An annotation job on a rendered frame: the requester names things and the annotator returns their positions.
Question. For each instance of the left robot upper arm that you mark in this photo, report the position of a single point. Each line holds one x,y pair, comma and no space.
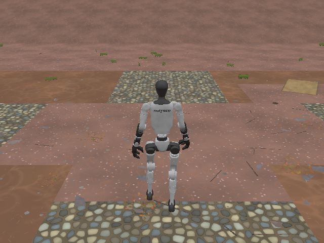
143,115

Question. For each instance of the humanoid robot head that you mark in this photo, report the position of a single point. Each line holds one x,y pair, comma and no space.
161,89

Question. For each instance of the robot right hand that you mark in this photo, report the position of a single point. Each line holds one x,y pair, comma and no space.
182,142

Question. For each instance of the right robot forearm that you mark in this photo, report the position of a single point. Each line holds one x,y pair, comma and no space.
184,133

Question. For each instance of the left robot forearm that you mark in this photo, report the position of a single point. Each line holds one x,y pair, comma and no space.
138,136

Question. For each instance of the right robot upper arm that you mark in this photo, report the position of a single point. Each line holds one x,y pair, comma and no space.
180,116

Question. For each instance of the robot left hand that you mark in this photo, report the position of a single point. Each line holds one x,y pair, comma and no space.
135,152

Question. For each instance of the robot right foot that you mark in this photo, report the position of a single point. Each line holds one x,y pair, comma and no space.
171,207

